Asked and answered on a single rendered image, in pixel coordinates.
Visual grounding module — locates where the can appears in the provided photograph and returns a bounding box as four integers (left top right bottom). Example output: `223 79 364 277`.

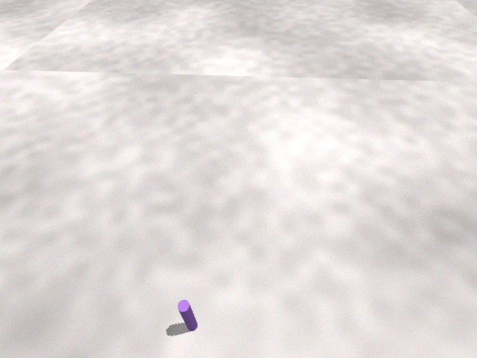
177 300 198 331

